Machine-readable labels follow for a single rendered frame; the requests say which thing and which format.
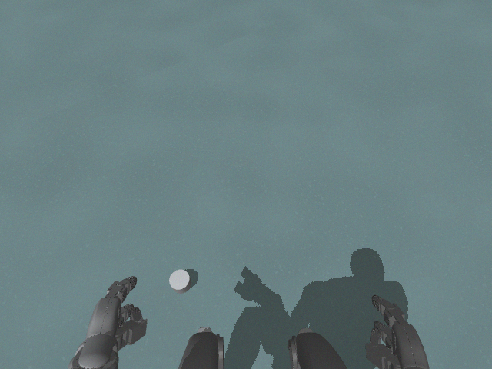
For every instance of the left robot arm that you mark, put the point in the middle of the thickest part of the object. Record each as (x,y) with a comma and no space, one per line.
(97,352)

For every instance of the left robot hand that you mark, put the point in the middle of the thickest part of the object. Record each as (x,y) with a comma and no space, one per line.
(110,318)

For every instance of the right robot hand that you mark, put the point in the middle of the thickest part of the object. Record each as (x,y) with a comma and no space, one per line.
(403,346)

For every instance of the tin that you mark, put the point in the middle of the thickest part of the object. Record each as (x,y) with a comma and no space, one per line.
(180,281)

